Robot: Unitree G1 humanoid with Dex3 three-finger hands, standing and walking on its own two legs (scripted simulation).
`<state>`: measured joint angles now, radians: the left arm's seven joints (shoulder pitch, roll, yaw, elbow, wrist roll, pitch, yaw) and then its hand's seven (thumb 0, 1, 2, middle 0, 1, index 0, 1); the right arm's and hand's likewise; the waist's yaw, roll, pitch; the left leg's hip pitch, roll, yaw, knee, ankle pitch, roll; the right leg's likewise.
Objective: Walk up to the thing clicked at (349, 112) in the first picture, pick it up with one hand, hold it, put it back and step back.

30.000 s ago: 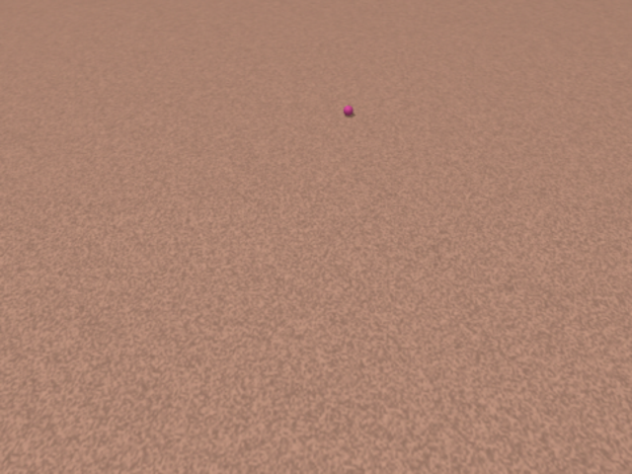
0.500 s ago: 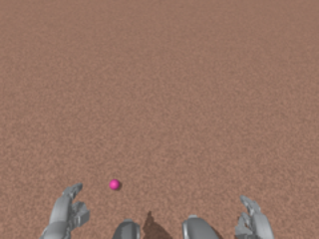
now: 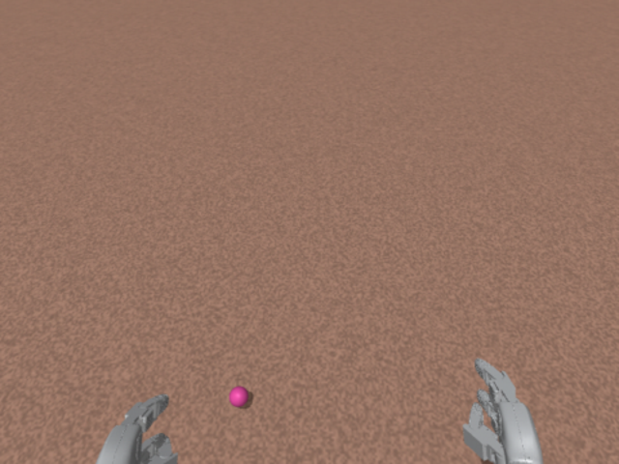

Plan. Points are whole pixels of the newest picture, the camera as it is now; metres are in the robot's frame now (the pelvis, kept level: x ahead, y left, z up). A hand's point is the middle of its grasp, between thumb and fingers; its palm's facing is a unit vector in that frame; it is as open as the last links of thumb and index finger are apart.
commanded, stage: home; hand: left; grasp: from above
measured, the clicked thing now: (238, 396) +0.45 +0.22 -0.69
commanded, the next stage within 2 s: stand in 1.74 s
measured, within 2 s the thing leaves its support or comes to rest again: neither
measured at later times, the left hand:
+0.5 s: hand (176, 463) +0.16 +0.18 -0.05, palm faces +0.05 -0.98 -0.21, open 7.4 cm
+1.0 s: hand (174, 458) +0.16 +0.18 -0.05, palm faces +0.04 -0.98 -0.21, open 7.4 cm
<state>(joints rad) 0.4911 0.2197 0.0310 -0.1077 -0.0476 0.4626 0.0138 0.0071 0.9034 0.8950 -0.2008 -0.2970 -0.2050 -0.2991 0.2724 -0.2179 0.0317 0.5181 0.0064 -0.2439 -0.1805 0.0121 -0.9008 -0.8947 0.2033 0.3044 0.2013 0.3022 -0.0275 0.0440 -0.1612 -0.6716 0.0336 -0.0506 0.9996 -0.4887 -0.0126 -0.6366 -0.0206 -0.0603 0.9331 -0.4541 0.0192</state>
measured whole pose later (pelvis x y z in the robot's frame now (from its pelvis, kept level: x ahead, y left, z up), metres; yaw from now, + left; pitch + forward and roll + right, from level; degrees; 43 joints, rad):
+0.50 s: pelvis +0.00 +0.00 +0.00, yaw +0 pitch +9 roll -2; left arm 0.49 0.22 0.03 -0.11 -0.05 0.46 0.02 0.01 0.90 0.89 -0.20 -0.30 -0.21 -0.30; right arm 0.30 -0.22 0.03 0.55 0.01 -0.25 -0.19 0.01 -0.90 -0.89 0.20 0.30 0.20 0.30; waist -0.03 0.05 -0.15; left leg -0.68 0.04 -0.05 1.00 -0.49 -0.02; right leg -0.65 -0.02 -0.06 0.94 -0.45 0.02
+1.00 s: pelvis +0.00 +0.00 +0.00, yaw +0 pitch +9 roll -2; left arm 0.49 0.23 0.03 -0.12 -0.05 0.46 0.02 0.01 0.90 0.89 -0.20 -0.30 -0.21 -0.30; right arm 0.29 -0.21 0.03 0.55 0.01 -0.25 -0.19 0.01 -0.90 -0.89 0.20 0.30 0.20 0.30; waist -0.03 0.05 -0.16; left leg -0.67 0.04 -0.05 1.01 -0.49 -0.01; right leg -0.64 -0.02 -0.05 0.94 -0.46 0.02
